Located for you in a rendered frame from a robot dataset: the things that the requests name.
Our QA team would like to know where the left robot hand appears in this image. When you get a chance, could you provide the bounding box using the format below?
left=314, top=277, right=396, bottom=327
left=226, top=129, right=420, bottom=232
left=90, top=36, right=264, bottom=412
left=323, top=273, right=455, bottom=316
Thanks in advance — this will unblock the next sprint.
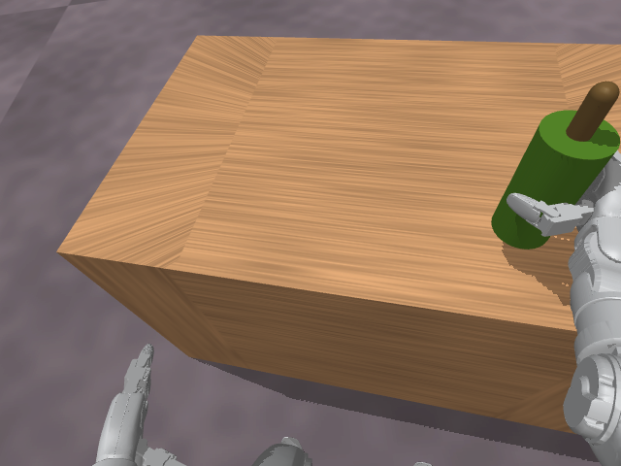
left=96, top=344, right=186, bottom=466

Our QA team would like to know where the bottle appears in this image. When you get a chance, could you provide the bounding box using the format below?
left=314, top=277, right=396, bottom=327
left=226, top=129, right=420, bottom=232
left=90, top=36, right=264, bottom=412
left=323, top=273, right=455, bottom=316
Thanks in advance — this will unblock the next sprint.
left=491, top=82, right=620, bottom=250

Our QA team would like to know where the right robot arm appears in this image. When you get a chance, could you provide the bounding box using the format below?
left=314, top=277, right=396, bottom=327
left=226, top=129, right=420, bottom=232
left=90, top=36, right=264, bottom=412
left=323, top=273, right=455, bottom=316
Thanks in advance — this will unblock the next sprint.
left=563, top=216, right=621, bottom=466

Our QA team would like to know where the right robot hand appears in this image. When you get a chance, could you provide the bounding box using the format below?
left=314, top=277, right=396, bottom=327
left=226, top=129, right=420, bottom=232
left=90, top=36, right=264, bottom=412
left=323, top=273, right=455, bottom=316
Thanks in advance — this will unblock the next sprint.
left=507, top=150, right=621, bottom=237

